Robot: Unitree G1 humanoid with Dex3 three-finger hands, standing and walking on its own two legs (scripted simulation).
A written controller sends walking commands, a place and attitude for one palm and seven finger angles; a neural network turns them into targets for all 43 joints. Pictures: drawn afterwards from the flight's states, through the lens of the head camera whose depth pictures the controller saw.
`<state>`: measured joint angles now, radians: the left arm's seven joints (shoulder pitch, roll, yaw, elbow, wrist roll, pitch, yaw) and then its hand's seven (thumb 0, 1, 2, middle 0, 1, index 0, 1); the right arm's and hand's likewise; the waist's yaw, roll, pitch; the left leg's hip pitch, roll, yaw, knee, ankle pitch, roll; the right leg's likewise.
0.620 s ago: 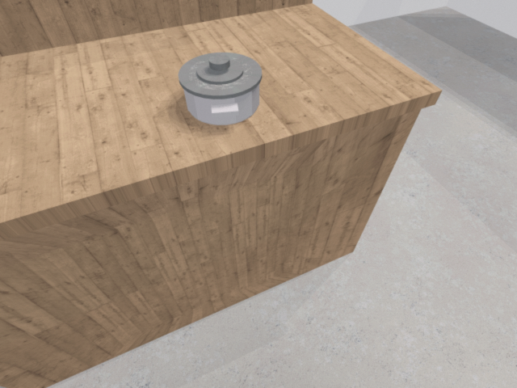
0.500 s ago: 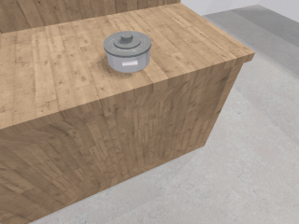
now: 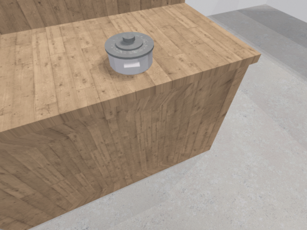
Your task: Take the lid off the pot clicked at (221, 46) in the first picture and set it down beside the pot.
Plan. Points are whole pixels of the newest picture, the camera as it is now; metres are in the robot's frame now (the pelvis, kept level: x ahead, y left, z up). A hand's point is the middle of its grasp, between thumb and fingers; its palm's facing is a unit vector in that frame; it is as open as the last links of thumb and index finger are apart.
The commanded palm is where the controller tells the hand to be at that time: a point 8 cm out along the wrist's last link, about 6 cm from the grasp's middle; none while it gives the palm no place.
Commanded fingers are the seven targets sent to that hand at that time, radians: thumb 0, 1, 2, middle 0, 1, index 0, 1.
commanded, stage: look at it before walking up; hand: left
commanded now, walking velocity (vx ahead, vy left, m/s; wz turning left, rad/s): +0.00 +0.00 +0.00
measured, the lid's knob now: (128, 37) +0.68 +0.12 +0.16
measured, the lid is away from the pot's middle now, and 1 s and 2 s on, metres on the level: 0.00 0.00 0.00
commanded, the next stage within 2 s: walk to a spot facing it in 0.02 s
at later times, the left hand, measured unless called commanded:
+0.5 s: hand out of the picture +0.04 +0.17 -0.18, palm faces -0.06 -0.96 -0.29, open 7.4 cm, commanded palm none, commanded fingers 0.00 0.90 0.90 -0.20 -0.30 -0.20 -0.30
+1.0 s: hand out of the picture +0.11 +0.13 -0.14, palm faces -0.33 -0.89 -0.32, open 7.4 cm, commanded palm none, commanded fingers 0.00 0.90 0.90 -0.20 -0.30 -0.20 -0.30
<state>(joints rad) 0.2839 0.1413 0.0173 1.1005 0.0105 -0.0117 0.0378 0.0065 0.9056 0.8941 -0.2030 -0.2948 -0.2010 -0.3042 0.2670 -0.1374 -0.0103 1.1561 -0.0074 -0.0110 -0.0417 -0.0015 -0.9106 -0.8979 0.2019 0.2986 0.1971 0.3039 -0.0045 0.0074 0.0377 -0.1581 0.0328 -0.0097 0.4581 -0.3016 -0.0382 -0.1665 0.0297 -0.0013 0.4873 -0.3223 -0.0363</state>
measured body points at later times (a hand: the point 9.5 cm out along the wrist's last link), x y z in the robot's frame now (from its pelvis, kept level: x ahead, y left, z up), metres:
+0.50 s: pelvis -0.01 -0.03 -0.02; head +0.03 -0.07 +0.42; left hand +0.05 +0.22 -0.15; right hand -0.02 -0.27 -0.19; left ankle -0.04 +0.14 -0.73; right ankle -0.04 -0.09 -0.74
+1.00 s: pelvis +0.00 -0.06 +0.01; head +0.05 -0.11 +0.45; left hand +0.13 +0.17 -0.12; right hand +0.07 -0.35 -0.13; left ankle +0.09 +0.10 -0.66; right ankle -0.04 -0.09 -0.74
